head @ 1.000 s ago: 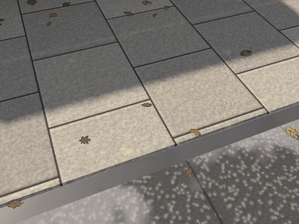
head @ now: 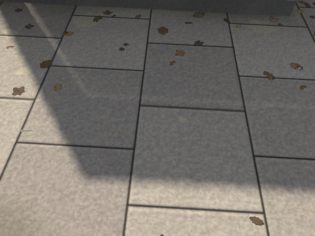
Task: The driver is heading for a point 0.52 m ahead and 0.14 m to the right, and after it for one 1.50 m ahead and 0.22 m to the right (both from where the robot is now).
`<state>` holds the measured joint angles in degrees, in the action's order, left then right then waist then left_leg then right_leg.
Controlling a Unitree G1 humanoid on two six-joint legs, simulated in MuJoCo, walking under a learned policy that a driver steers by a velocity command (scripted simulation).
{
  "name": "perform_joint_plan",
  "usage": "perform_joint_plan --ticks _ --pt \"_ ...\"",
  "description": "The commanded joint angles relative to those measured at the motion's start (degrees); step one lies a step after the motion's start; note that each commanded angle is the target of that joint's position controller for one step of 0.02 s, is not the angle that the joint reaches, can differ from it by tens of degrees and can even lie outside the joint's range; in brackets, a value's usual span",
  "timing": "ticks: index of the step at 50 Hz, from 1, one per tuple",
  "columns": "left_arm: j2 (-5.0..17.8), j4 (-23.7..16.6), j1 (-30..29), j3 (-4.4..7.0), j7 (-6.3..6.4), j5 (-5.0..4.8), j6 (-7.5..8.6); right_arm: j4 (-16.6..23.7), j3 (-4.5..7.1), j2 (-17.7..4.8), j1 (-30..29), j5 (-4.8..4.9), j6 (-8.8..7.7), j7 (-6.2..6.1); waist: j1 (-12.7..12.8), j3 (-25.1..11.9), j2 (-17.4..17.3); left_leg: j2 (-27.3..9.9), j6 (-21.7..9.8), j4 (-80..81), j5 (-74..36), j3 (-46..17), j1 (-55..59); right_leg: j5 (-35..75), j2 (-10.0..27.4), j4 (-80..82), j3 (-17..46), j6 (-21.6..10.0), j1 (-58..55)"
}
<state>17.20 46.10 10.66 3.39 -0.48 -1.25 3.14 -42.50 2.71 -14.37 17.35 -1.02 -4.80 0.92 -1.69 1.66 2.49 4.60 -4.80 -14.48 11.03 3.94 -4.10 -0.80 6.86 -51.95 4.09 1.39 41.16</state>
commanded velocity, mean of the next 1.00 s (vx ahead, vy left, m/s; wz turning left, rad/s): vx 0.50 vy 0.00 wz -0.20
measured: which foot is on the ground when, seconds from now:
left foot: down 0.00-0.24, up 0.26-0.72, down 0.74-1.00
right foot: up 0.00-0.24, down 0.26-0.76, up 0.78-1.00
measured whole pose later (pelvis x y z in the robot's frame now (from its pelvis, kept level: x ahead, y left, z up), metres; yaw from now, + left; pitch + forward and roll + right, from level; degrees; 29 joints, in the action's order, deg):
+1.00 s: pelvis +0.59 -0.10 +0.00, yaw -13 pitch +2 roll +0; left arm 16.7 38.4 8.6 2.3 -0.1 1.0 5.0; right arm -43.4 2.5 -15.1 20.4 0.7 -3.7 0.6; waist -3.2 1.6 1.7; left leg 6.1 -4.8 -19.3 9.3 -5.9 -11.1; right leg -12.7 3.1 -48.9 4.7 2.1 34.3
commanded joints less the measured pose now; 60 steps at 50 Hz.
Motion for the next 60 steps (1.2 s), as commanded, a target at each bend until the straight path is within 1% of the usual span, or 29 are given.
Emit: perform_joint_plan --ticks 1,5,8,10,12,13,14,15,16,17,18,19,23,26,28,33,35,36,37,38,39,40,41,42,44,46,52,57,60 --pt "2.70 -3.65 -3.27 0.43 -0.66 -0.09 0.83 2.58 2.38 -9.08 -2.13 0.07 -1.23 -0.78 -0.74 1.24 -5.30 -15.16 -5.33 8.18 -15.00 -2.26 -2.10 9.26 -1.10 8.73 -0.40 -0.29 -2.60" --pt "1.53 -6.24 -8.28 -0.25 -2.01 0.04 0.99 -0.31 2.76 -9.56 0.76 0.72 -0.34 -1.14 -3.03 3.88 -4.30 -17.91 -4.90 6.91 -18.42 0.45 5.95 8.14 -1.94 15.76 -2.15 -1.98 0.51" --pt "1.74 -8.57 -9.90 -0.26 -3.29 0.21 1.09 -1.40 3.24 -10.61 1.12 1.32 1.20 -1.69 -2.63 3.53 -4.98 -19.83 -4.05 1.67 -30.08 1.84 12.31 0.12 -3.46 18.02 -5.00 -4.09 1.48" --pt "3.50 -9.13 -6.92 0.60 -3.59 0.26 0.74 -1.01 3.73 -12.43 -0.24 1.53 2.11 -2.46 -0.14 -0.25 -7.48 -19.66 -2.61 -6.05 -50.33 3.55 13.58 -6.25 -6.99 17.54 -8.84 -6.29 -5.33" --pt "8.03 -6.79 6.10 3.09 -2.91 0.18 0.37 -0.54 3.64 -12.96 -1.89 1.68 2.89 -3.20 7.41 -7.89 -7.26 -17.10 0.03 -24.84 -57.38 5.99 7.95 -5.73 -11.20 20.55 -10.00 -9.81 -24.49" --pt "12.65 -5.43 14.98 4.73 -1.76 0.08 -0.16 0.43 2.71 -11.18 -1.08 0.89 2.31 -3.40 11.05 -13.88 -1.05 -14.19 2.35 -42.34 -39.02 6.10 -5.65 -4.37 -3.96 22.17 2.48 -13.65 -42.39" --pt "16.83 -5.78 14.28 5.23 -1.50 -0.39 0.29 2.73 0.03 -2.65 5.69 -0.74 0.50 -1.87 3.91 -19.18 12.50 -0.77 6.20 -62.14 19.92 0.03 -32.24 -12.31 10.51 26.17 35.19 -25.49 -62.23" --pt "11.75 -6.40 16.09 3.97 -1.44 -0.19 0.60 2.70 0.64 -7.50 -0.10 1.30 -1.83 -0.72 8.86 -23.52 6.05 -1.54 5.03 -67.50 22.21 -10.97 -39.20 -18.12 11.49 32.73 42.57 -25.84 -65.71" --pt "9.40 -6.56 13.52 3.33 -1.20 0.19 0.83 4.70 1.21 -9.96 -5.58 3.31 -3.13 -0.10 9.28 -14.98 3.31 -4.73 3.71 -65.25 16.63 -11.00 -42.97 -15.64 9.86 34.26 33.65 -22.59 -59.77" --pt "8.33 -7.36 9.63 2.95 -1.10 0.07 0.87 5.18 0.94 -9.39 -7.22 2.69 -3.78 -0.30 6.79 -9.83 -2.21 -7.33 3.29 -59.69 11.97 -10.30 -41.25 -10.72 7.49 34.65 27.28 -20.51 -51.03" --pt "6.72 -8.24 6.09 2.43 -1.01 0.09 0.76 4.99 1.33 -9.66 -8.01 1.12 -3.76 -0.67 4.62 -5.96 -3.86 -8.80 3.96 -54.54 9.72 -9.56 -38.20 -4.31 5.34 35.64 22.68 -19.37 -43.31" --pt "5.73 -9.26 4.34 1.93 -0.73 0.83 0.73 5.01 1.69 -9.90 -6.96 0.57 -3.18 -0.72 2.67 -4.92 -2.49 -9.72 4.61 -52.61 8.15 -9.78 -34.33 0.35 3.88 37.07 20.08 -19.32 -38.20" --pt "7.88 -9.56 3.77 2.48 0.35 0.59 0.77 5.62 1.10 -7.31 -6.58 -0.09 -1.01 -1.16 0.90 -2.40 -0.87 -9.65 8.55 -41.29 3.32 -7.06 -31.03 8.91 0.80 39.45 13.21 -19.00 -27.95" --pt "8.99 -8.63 5.73 2.85 1.18 0.03 0.21 7.08 0.23 -5.29 -13.19 -0.03 -1.01 -1.09 3.51 -1.67 0.93 -7.21 9.62 -26.98 -9.69 -6.18 -27.07 5.34 -3.21 38.30 9.17 -15.54 -24.55" --pt "8.61 -7.70 7.83 2.65 1.42 0.04 -0.17 7.39 0.02 -5.07 -16.14 0.65 -1.41 -0.54 5.34 -2.42 2.02 -5.66 9.60 -20.22 -16.70 -5.59 -24.26 1.37 -3.09 37.75 9.14 -14.15 -25.42" --pt "8.24 -5.04 11.35 2.29 1.13 0.52 -0.18 8.15 0.64 -7.27 -18.80 1.29 -2.35 0.86 6.80 -1.06 3.37 -6.66 4.85 -14.70 -13.53 -6.30 -27.49 1.77 3.59 33.51 12.94 -12.86 -37.61" --pt "8.81 -4.69 10.32 2.48 1.11 0.71 -0.47 7.70 1.22 -8.56 -15.75 1.45 -2.46 0.93 4.71 -1.26 4.12 -5.56 2.01 -13.46 -7.81 -4.76 -24.93 13.02 4.39 29.76 11.91 -11.64 -41.20" --pt "8.38 -4.80 9.38 2.26 1.17 0.80 -0.62 6.10 2.07 -9.85 -10.23 1.30 -2.55 0.80 1.71 -4.43 3.33 -3.84 0.15 -11.89 -8.37 -3.24 -17.66 23.20 2.24 23.28 9.28 -10.49 -41.57" --pt "7.11 -5.55 8.97 1.54 1.33 1.38 -0.68 4.45 2.89 -12.06 -2.06 0.86 -2.58 0.75 -1.96 -11.41 1.27 -7.55 -3.05 -13.87 -11.91 -7.76 -4.60 23.59 -0.42 11.68 6.23 -8.83 -37.32" --pt "4.05 -6.56 14.87 0.42 1.27 1.55 0.03 3.76 4.20 -17.23 4.72 0.25 -2.39 0.85 -1.50 -20.32 -10.37 -18.90 -12.00 -13.63 -9.23 -28.69 16.64 5.50 -7.97 -8.44 1.76 -4.52 -19.39" --pt "3.62 -6.58 15.56 -0.08 1.06 1.41 0.83 1.87 4.07 -15.25 7.66 2.16 -1.74 1.45 -2.01 -21.17 -19.98 -24.27 -16.52 -4.06 4.45 -48.30 23.72 -28.78 -12.60 -20.04 1.28 -2.01 -4.67" --pt "7.76 -7.88 9.96 0.69 0.60 0.41 1.69 2.64 2.87 -11.58 4.94 2.96 -1.46 1.39 -2.94 -13.33 -13.09 -23.37 -13.53 -1.92 14.32 -46.98 19.18 -27.62 -8.71 -23.33 4.55 -2.82 1.99" --pt "7.75 -9.23 4.07 0.60 0.28 -0.06 2.36 3.71 2.42 -10.14 1.84 2.02 -0.92 1.10 -3.07 -7.37 -7.52 -21.01 -11.46 -1.12 12.76 -40.13 11.83 -23.37 -6.62 -21.94 3.33 -3.24 2.63" --pt "6.95 -10.18 1.03 0.49 0.12 0.78 2.93 4.01 2.12 -9.59 -0.11 1.39 -0.53 1.02 -1.92 -2.39 -4.05 -18.70 -10.85 0.08 6.77 -35.21 4.90 -20.72 -5.15 -17.66 2.26 -3.15 2.48" --pt "5.98 -10.35 1.84 0.76 0.19 2.31 3.16 4.67 1.66 -8.47 -1.78 1.03 -0.32 0.58 0.78 -2.23 -5.48 -14.88 -9.91 1.49 -3.29 -29.86 -0.42 -16.84 -3.10 -9.97 1.80 -2.15 -2.72" --pt "4.75 -10.13 2.69 0.51 0.30 2.47 2.82 4.53 1.84 -8.88 -1.67 1.48 -0.12 0.09 1.67 -3.06 -7.40 -13.61 -10.52 2.06 -9.51 -26.65 -2.82 -16.48 -3.23 -4.82 0.41 -0.44 -4.73" --pt "2.11 -12.28 -8.42 -0.64 0.28 1.85 2.85 2.43 2.93 -11.59 2.47 2.42 1.07 -1.73 -1.69 -1.69 -7.26 -10.02 -7.87 1.45 -10.88 -21.33 -9.50 1.22 -6.56 16.34 -0.56 2.59 -11.22" --pt "4.07 -13.47 -13.09 0.22 -0.49 0.89 3.88 1.17 3.04 -11.13 5.67 2.85 2.32 -2.23 -2.32 -1.67 -8.16 -11.49 -6.16 -3.54 -6.55 -27.50 -5.12 0.89 -8.43 24.26 1.37 1.32 -15.83" --pt "6.51 -11.60 -5.58 1.76 -0.10 0.89 4.51 1.91 2.90 -9.94 3.55 2.58 2.78 -2.21 2.47 -4.21 -9.40 -9.84 -3.68 -11.21 -10.39 -28.59 -5.30 -1.98 -7.47 28.97 0.51 -2.20 -27.75"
